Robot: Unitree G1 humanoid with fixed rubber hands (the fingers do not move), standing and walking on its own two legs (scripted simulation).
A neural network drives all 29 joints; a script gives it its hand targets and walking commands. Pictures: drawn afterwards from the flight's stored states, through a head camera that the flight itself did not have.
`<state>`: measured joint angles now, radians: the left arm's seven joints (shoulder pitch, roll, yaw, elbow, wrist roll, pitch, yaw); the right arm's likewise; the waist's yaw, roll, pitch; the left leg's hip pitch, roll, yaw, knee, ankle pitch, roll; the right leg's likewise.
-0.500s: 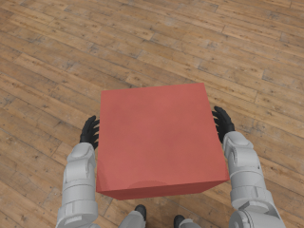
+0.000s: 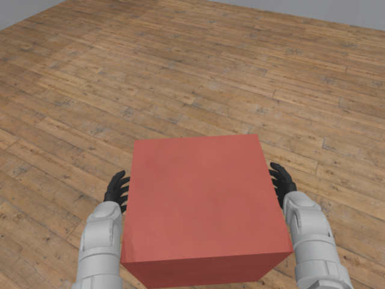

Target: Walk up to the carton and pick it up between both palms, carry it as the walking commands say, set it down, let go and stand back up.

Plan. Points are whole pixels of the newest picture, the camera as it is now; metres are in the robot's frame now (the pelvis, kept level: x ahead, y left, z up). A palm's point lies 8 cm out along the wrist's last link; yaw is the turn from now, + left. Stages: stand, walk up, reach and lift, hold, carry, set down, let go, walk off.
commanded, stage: reach and lift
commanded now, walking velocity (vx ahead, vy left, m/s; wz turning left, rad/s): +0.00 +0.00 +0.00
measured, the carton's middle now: (199, 215) +0.30 +0.04 -0.07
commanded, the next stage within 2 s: hold in 1.78 s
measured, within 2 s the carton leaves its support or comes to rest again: neither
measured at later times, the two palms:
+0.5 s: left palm (110, 210) +0.25 +0.21 +0.04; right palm (300, 201) +0.30 -0.16 +0.04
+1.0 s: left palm (120, 198) +0.28 +0.20 +0.04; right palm (310, 206) +0.29 -0.18 +0.04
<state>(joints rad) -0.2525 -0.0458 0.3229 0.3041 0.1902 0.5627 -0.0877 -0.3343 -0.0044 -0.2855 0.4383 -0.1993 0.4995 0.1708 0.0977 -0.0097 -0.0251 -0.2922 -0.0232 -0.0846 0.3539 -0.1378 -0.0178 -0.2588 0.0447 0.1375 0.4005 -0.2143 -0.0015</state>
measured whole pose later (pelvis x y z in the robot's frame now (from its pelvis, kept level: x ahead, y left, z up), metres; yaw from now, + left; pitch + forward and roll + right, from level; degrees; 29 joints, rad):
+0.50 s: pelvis +0.00 -0.01 +0.00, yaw +0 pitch -5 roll +1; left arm -0.15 -0.03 0.27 0.12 0.18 0.72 -0.09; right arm -0.25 0.00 -0.22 0.27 -0.18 0.65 0.15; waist 0.07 -0.01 0.04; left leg -0.06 -0.02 -0.09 0.27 -0.12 -0.02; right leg -0.03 0.04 0.13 0.32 -0.19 -0.01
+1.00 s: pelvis +0.01 +0.01 +0.01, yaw +0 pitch -4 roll +0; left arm -0.11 -0.05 0.22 0.04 0.17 0.76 -0.09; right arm -0.16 -0.01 -0.21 0.14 -0.15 0.70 0.16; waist 0.00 -0.01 0.03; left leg -0.04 -0.03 -0.09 0.25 -0.13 0.00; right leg 0.01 0.02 0.13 0.26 -0.19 0.00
